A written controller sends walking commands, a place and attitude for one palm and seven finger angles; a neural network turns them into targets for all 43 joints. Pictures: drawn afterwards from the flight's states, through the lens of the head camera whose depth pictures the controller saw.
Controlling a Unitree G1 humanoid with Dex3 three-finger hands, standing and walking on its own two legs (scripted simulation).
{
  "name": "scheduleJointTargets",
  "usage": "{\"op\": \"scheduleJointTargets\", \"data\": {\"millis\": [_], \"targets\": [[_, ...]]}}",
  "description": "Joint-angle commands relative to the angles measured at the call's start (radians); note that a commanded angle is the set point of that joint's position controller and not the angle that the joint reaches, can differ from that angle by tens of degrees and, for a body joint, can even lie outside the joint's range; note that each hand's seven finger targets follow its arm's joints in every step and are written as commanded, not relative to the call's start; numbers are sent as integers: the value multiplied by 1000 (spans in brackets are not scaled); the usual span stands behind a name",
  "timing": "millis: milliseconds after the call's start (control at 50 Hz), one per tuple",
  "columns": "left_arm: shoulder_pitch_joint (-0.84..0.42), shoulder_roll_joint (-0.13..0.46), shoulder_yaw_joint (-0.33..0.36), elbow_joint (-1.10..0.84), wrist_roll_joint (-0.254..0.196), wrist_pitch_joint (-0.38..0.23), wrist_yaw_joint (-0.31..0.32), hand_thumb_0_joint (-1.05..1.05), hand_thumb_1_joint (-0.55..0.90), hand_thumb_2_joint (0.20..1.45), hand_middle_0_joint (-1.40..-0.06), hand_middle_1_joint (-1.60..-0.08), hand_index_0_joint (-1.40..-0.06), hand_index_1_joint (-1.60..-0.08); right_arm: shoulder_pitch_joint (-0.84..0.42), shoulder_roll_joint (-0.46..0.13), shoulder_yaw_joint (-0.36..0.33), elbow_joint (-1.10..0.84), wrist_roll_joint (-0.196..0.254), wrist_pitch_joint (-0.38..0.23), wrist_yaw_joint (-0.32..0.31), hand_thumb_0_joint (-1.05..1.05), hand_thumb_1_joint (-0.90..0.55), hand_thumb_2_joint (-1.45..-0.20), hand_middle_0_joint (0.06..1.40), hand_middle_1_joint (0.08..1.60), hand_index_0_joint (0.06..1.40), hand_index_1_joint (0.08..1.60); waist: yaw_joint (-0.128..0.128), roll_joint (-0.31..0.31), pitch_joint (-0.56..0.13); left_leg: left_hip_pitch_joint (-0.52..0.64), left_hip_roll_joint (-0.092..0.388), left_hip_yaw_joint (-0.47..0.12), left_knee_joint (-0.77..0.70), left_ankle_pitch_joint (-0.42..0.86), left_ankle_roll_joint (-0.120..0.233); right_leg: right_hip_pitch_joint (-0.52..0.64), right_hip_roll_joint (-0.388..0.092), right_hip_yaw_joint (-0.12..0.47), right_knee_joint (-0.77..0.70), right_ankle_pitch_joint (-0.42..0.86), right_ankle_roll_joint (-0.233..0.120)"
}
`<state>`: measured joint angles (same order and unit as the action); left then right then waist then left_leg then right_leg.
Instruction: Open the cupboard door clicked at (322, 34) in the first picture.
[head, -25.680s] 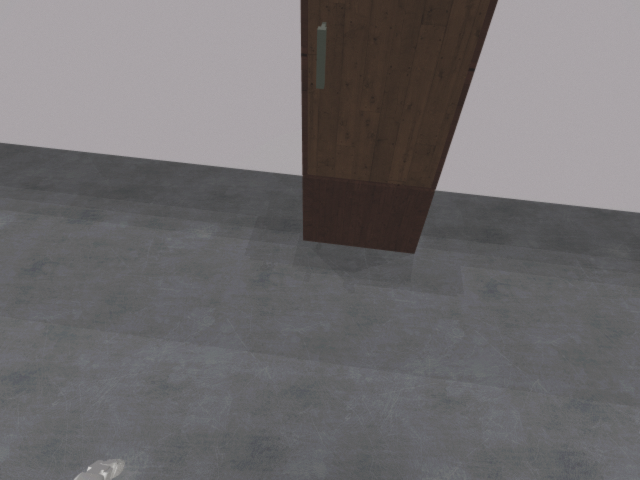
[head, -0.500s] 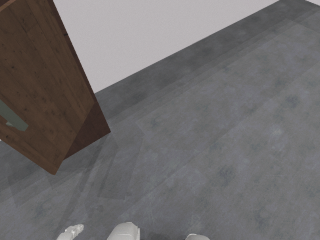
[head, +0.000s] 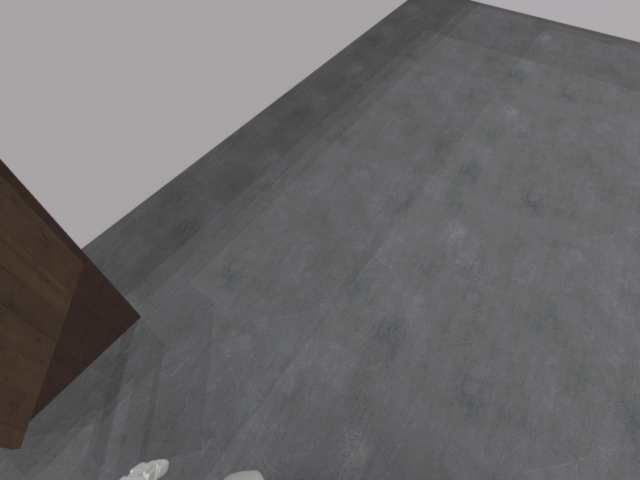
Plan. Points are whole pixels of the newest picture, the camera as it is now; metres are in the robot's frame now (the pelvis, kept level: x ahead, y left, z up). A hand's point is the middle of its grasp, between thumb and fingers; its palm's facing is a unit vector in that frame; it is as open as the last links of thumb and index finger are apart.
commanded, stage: walk to a spot facing it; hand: left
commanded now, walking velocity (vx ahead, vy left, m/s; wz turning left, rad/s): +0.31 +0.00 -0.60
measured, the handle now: out of the picture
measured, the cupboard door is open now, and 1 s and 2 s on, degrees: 40 40 40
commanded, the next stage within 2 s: turn to face it in 1.30 s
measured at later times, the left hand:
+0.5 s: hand (218, 384) +0.26 +0.18 -0.15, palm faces -0.26 -0.95 -0.18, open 7.4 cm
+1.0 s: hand (333, 276) +0.46 +0.01 -0.14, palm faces -0.40 -0.89 -0.21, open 7.1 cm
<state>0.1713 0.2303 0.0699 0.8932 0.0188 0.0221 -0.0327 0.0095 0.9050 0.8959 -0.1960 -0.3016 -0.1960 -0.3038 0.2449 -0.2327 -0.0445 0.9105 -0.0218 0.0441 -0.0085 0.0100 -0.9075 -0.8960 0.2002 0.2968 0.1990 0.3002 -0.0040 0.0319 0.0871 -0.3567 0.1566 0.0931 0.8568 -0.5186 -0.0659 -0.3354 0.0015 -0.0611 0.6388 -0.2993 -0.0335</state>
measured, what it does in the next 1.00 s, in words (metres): walks ahead, turning right: left foot, then right foot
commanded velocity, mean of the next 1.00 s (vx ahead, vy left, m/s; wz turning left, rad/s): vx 0.35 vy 0.00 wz -0.37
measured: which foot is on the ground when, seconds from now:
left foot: up 0.00-0.30, down 0.32-0.70, up 0.72-1.00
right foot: down 0.00-0.30, up 0.32-0.68, down 0.70-1.00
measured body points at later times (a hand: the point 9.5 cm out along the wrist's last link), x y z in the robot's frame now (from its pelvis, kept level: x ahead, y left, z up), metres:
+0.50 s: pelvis +0.15 +0.00 +0.02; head +0.19 +0.01 +0.47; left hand +0.28 +0.23 -0.14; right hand +0.11 -0.24 -0.11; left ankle +0.15 +0.13 -0.72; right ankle +0.11 -0.12 -0.64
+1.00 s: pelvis +0.32 -0.14 +0.02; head +0.35 -0.15 +0.47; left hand +0.49 +0.06 -0.13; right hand +0.25 -0.36 -0.13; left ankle +0.46 -0.03 -0.67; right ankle +0.27 -0.18 -0.72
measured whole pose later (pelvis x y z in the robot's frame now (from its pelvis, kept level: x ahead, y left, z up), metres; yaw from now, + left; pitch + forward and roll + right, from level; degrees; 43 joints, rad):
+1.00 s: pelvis +0.32 -0.14 +0.02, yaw -27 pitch +1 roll +0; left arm 0.22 0.20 0.07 1.01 0.01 -0.07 0.00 -0.02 0.96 0.90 -0.20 -0.30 -0.20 -0.30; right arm 0.22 -0.16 -0.05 1.00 -0.03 -0.02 0.02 0.01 -0.91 -0.90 0.19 0.30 0.19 0.30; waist -0.03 -0.01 0.05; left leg -0.56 0.14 0.08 0.87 -0.22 -0.05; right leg -0.14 0.06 -0.10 0.37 -0.24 -0.09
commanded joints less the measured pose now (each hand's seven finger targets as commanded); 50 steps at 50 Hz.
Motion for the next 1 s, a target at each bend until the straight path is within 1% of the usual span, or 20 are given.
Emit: {"op": "scheduleJointTargets", "data": {"millis": [0, 60, 180, 240, 260, 280, 300, 320, 380, 440, 580, 620, 640, 660, 680, 700, 740, 780, 820, 980], "targets": [[91, 205, 55, -37, 6, -25, 38, 0, 900, 900, -200, -300, -200, -300, -137, -128, -40, -126, 0, -44, 9, 0, -900, -900, 200, 300, 200, 300, 60, -212, -50, -369, -29, -109, 284, 71, 10, 233, -302, 513, -433, -298, -186], [78, 178, 46, -31, 7, -49, 30, 0, 900, 900, -200, -300, -200, -300, -111, -85, -36, -98, -1, -45, 19, 0, -900, -900, 200, 300, 200, 300, 27, -154, -48, -239, -53, -65, 150, 166, -4, 151, -229, 380, -417, -104, -166], [121, 190, 54, -2, 8, -56, 19, 0, 900, 900, -200, -300, -200, -300, -140, -70, -35, -122, 4, -73, 21, 0, -900, -900, 200, 300, 200, 300, 41, -169, -45, -133, -111, -54, -106, 172, 6, 153, -210, 423, -395, -110, -178], [69, 176, 55, -10, 3, -53, 16, 0, 900, 900, -200, -300, -200, -300, -30, -78, -33, -90, 6, -96, 10, 0, -900, -900, 200, 300, 200, 300, -21, -150, -64, 140, -143, -32, -332, 254, 13, 14, -149, 389, -294, -113, -134], [55, 135, 46, -21, 1, -52, 13, 0, 900, 900, -200, -300, -200, -300, 63, -122, -39, -54, 5, -107, -5, 0, -900, -900, 200, 300, 200, 300, -61, -56, -97, 343, -101, -73, -435, 218, 27, -111, -88, 341, -178, -95, -93], [78, 60, 33, -36, -9, -52, 4, 0, 900, 900, -200, -300, -200, -300, 193, -228, -64, -23, -16, -116, -19, 0, -900, -900, 200, 300, 200, 300, -115, 234, -168, 540, 153, -400, -541, -12, 107, -311, 50, 203, 124, -192, -36], [22, 59, 22, -72, -5, -62, -4, 0, 900, 900, -200, -300, -200, -300, 309, -277, -66, -14, -19, -113, -27, 0, -900, -900, 200, 300, 200, 300, -150, 274, -181, 552, 357, -656, -644, -71, 212, -418, 64, 96, 399, -304, -2], [-18, 75, 31, -85, 4, -69, -12, 0, 900, 900, -200, -300, -200, -300, 267, -272, -60, -27, -22, -109, -23, 0, -900, -900, 200, 300, 200, 300, -130, 129, -113, 426, 389, -663, -670, -99, 263, -454, -12, 127, 526, -267, -8], [-14, 50, 35, -40, 18, -53, -30, 0, 900, 900, -200, -300, -200, -300, 129, -122, -18, -42, -14, -121, -21, 0, -900, -900, 200, 300, 200, 300, -33, 126, -20, 283, 214, -304, -651, 223, 164, -433, -89, 101, 610, -17, 22], [-39, 8, 12, -44, 14, -39, -39, 0, 900, 900, -200, -300, -200, -300, 182, -98, -10, 1, -10, -134, -24, 0, -900, -900, 200, 300, 200, 300, -29, 129, -71, 359, 161, -81, -596, 583, 152, -405, -92, 46, 472, 28, 36], [-173, 5, 1, -68, 12, -29, -38, 0, 900, 900, -200, -300, -200, -300, 219, -111, -14, 52, -19, -115, -12, 0, -900, -900, 200, 300, 200, 300, -40, 134, 7, 244, 176, 58, -618, 531, 150, -165, -56, -59, 76, 83, 1], [-118, 32, 6, -50, 12, -36, -31, 0, 900, 900, -200, -300, -200, -300, 211, -123, -15, 64, -17, -109, -11, 0, -900, -900, 200, 300, 200, 300, -1, 113, -30, 242, 182, 76, -510, 706, 138, -20, -23, -83, 24, 52, -27], [1, 54, 15, -14, 11, -44, -25, 0, 900, 900, -200, -300, -200, -300, 189, -129, -14, 63, -12, -107, -11, 0, -900, -900, 200, 300, 200, 300, 66, 49, -79, 189, 154, 106, -351, 803, 116, 166, 6, -95, -33, 71, -47], [195, 119, 35, 51, 15, -58, -14, 0, 900, 900, -200, -300, -200, -300, 154, -126, -9, 54, 0, -109, -2, 0, -900, -900, 200, 300, 200, 300, 157, -41, -179, 35, 94, 152, -111, 748, 75, 464, -32, -30, -77, 50, -82], [357, 256, 74, 89, 15, -64, 7, 0, 900, 900, -200, -300, -200, -300, 165, -46, 4, 19, 22, -113, 4, 0, -900, -900, 200, 300, 200, 300, 209, -335, -330, -264, -65, 176, 271, 85, 25, 731, -355, 438, -209, -21, -187], [349, 290, 72, 92, -13, -57, 22, 0, 900, 900, -200, -300, -200, -300, 71, -65, -4, -16, 21, -110, 1, 0, -900, -900, 200, 300, 200, 300, 197, -292, -274, -382, -85, 17, 466, -113, 35, 646, -463, 662, -351, 103, -246], [165, 194, 42, 46, -12, -59, 35, 0, 900, 900, -200, -300, -200, -300, 50, -64, -16, 16, 11, -106, -2, 0, -900, -900, 200, 300, 200, 300, 99, -191, -141, -371, 7, -85, 494, 94, 38, 390, -394, 474, -373, 39, -216], [58, 115, 16, 24, -7, -72, 36, 0, 900, 900, -200, -300, -200, -300, 94, -29, -12, 64, -5, -82, 2, 0, -900, -900, 200, 300, 200, 300, 15, -130, -83, -228, 30, -70, 347, 174, 24, 167, -301, 270, -407, 121, -169], [35, 94, 14, 33, 0, -83, 35, 0, 900, 900, -200, -300, -200, -300, 171, -1, -10, 98, -9, -66, 8, 0, -900, -900, 200, 300, 200, 300, -29, -141, -95, -158, 16, -40, 227, 211, 18, 111, -248, 176, -425, 127, -160], [159, 75, 8, 121, -5, -114, 28, 0, 900, 900, -200, -300, -200, -300, -73, 7, -13, 19, -4, -85, 31, 0, -900, -900, 200, 300, 200, 300, 18, -104, -32, -251, -18, -25, -96, 328, 21, 278, -249, 188, -440, 260, -176]]}}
